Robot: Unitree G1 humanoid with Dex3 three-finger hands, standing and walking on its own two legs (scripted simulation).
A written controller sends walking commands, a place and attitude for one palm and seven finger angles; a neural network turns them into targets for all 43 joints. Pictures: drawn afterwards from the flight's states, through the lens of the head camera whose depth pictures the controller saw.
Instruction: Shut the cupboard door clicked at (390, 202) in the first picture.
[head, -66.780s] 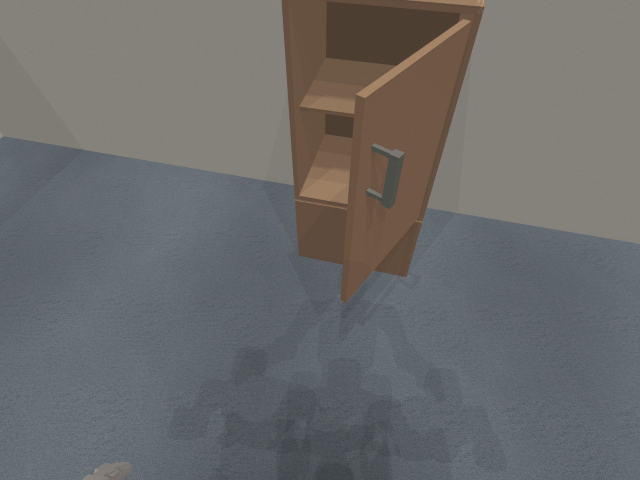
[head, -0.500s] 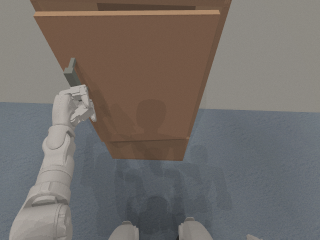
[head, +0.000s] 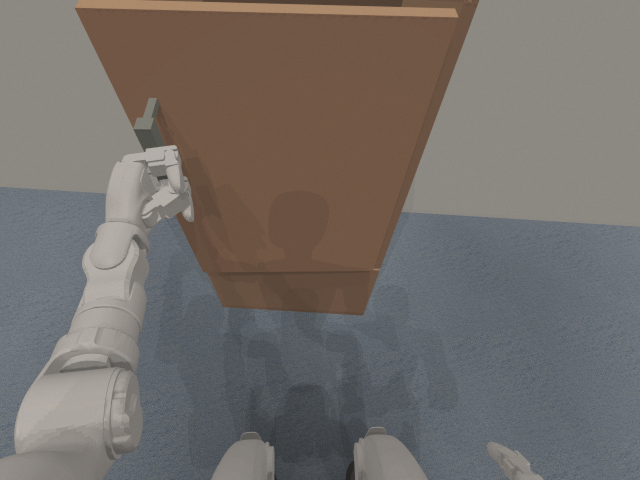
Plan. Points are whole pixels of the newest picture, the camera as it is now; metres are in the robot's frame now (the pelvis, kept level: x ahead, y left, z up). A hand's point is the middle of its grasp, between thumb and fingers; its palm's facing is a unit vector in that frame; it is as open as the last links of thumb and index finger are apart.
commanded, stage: push the door shut along its arc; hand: left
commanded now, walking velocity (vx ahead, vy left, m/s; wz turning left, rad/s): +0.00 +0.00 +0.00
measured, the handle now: (162, 148) +0.53 +0.21 +0.07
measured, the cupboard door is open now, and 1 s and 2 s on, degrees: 4 0 0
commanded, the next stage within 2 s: pull the fist back off the door in 0.54 s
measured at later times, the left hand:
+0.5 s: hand (181, 173) +0.48 +0.17 +0.07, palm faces -0.14 -0.99 -0.02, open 3.4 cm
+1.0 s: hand (190, 172) +0.49 +0.16 +0.07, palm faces +0.03 -1.00 -0.05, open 3.3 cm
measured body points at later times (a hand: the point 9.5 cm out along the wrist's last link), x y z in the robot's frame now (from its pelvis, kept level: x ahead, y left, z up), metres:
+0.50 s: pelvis -0.02 +0.01 -0.02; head +0.11 +0.03 +0.41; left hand +0.49 +0.23 +0.07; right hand +0.01 -0.27 -0.13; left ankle +0.03 +0.12 -0.67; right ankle +0.04 -0.12 -0.67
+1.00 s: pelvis -0.04 +0.01 -0.02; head +0.09 +0.03 +0.41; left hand +0.48 +0.22 +0.07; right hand -0.01 -0.26 -0.13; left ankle +0.03 +0.12 -0.67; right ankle +0.04 -0.12 -0.67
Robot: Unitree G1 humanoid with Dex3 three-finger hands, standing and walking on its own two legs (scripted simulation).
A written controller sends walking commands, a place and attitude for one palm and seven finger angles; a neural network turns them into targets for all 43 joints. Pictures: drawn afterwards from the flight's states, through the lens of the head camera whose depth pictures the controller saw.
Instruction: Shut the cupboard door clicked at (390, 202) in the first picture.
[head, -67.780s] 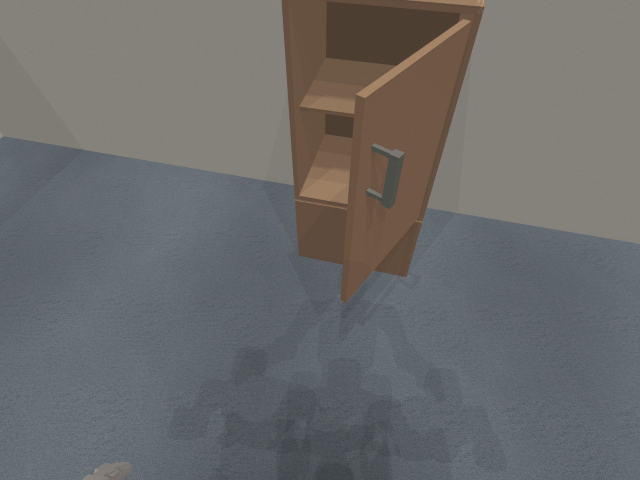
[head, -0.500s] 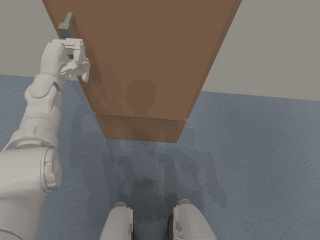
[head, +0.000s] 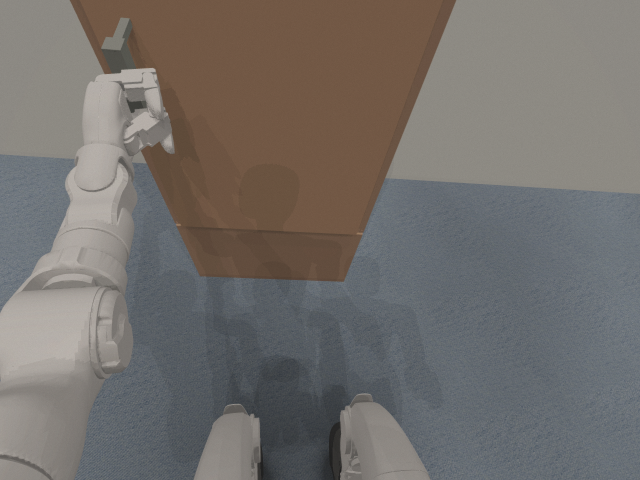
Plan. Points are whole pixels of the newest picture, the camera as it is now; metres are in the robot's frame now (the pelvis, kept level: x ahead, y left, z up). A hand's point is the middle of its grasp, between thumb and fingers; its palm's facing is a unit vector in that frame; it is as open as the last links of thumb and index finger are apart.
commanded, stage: pull the fist back off the door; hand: left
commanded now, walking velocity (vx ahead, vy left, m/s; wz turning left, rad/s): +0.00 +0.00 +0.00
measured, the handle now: (136, 78) +0.60 +0.19 +0.09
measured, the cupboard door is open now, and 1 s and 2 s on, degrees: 0 0 0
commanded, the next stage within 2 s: draw the hand back to the body in 0.52 s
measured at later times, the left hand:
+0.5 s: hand (166, 172) +0.45 +0.14 +0.09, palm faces -0.01 -1.00 -0.02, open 3.1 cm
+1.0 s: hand (117, 188) +0.40 +0.17 +0.14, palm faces +0.01 -1.00 -0.03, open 3.1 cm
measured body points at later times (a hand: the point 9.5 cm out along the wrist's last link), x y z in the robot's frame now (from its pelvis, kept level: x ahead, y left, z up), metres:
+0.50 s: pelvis +0.06 -0.01 +0.04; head +0.14 -0.01 +0.48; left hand +0.45 +0.20 +0.09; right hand +0.15 -0.26 -0.07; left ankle +0.07 +0.11 -0.64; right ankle +0.07 -0.13 -0.64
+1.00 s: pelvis +0.06 -0.02 +0.06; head +0.10 -0.03 +0.51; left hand +0.39 +0.22 +0.15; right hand +0.19 -0.26 -0.05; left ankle +0.07 +0.11 -0.64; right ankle +0.07 -0.13 -0.64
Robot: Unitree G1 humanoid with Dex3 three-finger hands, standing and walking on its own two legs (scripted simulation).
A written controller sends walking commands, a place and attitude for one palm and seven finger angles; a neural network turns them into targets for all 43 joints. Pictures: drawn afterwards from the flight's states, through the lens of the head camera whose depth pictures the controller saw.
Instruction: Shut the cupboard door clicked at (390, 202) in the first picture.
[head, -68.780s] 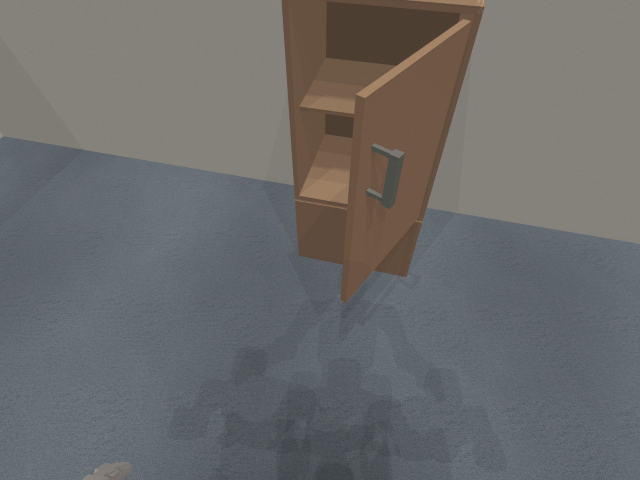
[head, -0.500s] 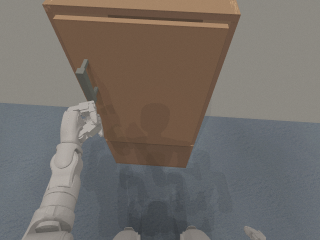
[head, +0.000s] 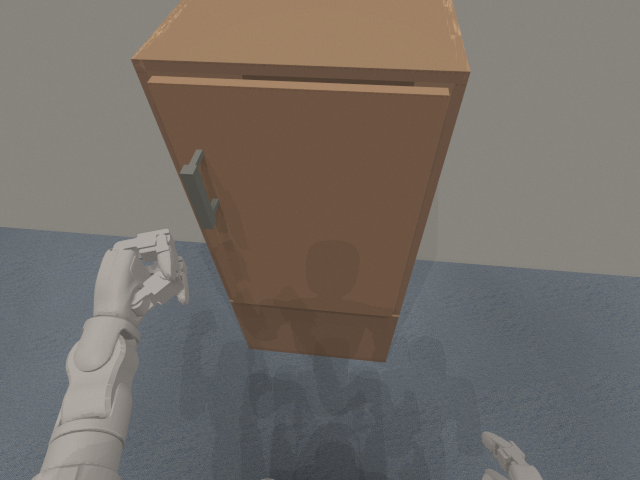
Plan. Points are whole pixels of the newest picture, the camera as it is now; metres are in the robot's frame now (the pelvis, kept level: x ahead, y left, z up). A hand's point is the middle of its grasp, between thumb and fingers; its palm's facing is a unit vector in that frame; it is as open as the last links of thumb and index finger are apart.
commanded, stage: draw the hand back to the body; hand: left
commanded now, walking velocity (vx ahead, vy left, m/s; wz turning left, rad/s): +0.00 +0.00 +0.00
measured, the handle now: (203, 190) +0.53 +0.21 +0.04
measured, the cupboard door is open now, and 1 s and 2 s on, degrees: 0 0 0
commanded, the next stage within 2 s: step back with the hand held close in 1.22 s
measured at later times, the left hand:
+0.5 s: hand (76, 314) +0.25 +0.25 +0.14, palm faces +0.33 -0.89 -0.31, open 3.7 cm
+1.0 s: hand out of the picture +0.21 +0.28 +0.19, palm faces +0.48 -0.78 -0.42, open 7.0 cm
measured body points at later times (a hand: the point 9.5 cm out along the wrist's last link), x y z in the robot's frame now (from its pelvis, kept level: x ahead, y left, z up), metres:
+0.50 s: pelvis +0.01 +0.01 +0.04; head +0.00 -0.01 +0.49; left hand +0.23 +0.29 +0.16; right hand +0.21 -0.21 -0.04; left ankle +0.01 +0.13 -0.70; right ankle +0.01 -0.11 -0.70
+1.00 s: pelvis +0.02 +0.01 +0.04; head +0.00 -0.02 +0.49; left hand +0.18 +0.32 +0.22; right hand +0.20 -0.21 -0.05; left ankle +0.01 +0.13 -0.70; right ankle +0.01 -0.11 -0.70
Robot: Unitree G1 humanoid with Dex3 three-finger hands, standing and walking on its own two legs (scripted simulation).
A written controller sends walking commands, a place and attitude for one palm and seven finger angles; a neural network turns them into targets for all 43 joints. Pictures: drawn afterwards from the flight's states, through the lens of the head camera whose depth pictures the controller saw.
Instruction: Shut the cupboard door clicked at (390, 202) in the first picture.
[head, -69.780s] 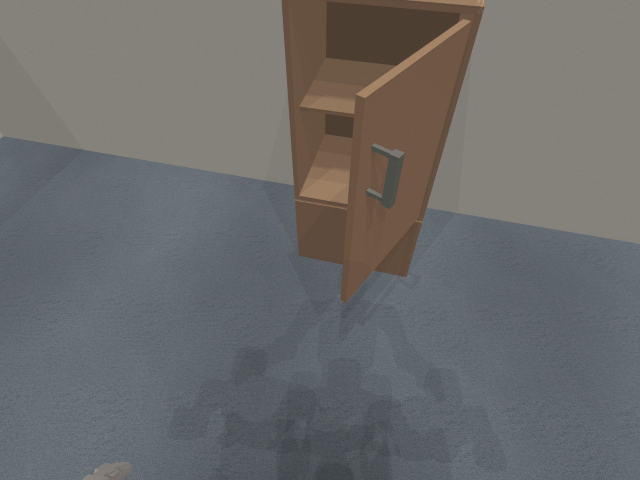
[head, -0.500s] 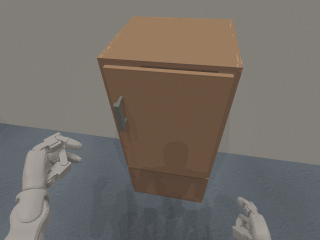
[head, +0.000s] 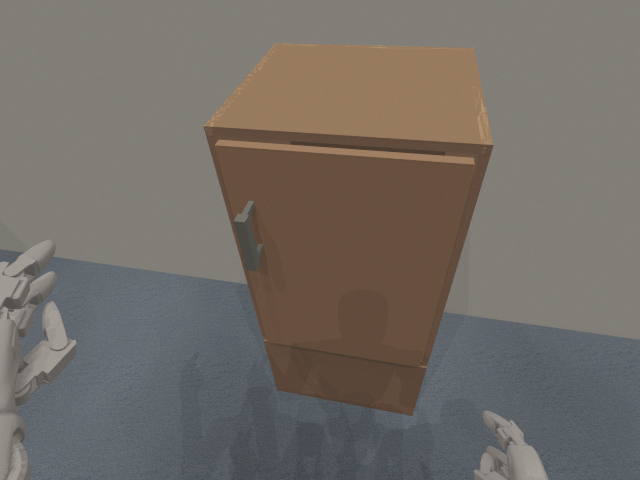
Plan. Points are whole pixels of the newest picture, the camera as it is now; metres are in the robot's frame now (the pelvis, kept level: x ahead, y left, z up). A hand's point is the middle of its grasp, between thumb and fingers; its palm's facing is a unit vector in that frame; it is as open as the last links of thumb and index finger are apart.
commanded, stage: draw the hand back to the body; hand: left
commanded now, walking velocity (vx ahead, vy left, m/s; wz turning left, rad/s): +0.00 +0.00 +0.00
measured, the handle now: (251, 236) +0.51 +0.20 -0.01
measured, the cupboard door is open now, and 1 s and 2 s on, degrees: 0 0 0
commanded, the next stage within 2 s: step back with the hand held close in 0.22 s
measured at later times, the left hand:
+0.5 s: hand (75, 346) +0.19 +0.27 +0.15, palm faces +0.44 -0.78 -0.44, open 7.4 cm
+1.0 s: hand (8, 416) +0.12 +0.29 +0.15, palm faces +0.45 -0.76 -0.47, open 7.4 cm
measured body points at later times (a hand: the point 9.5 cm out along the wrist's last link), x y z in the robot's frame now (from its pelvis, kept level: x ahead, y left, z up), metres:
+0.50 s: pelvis -0.01 +0.00 +0.00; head -0.02 -0.02 +0.45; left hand +0.16 +0.31 +0.18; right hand +0.17 -0.23 -0.09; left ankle -0.02 +0.11 -0.74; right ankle -0.01 -0.12 -0.74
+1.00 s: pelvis -0.08 +0.02 -0.02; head -0.08 +0.02 +0.43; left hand +0.09 +0.33 +0.17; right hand +0.07 -0.23 -0.10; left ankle -0.02 +0.11 -0.74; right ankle -0.01 -0.12 -0.74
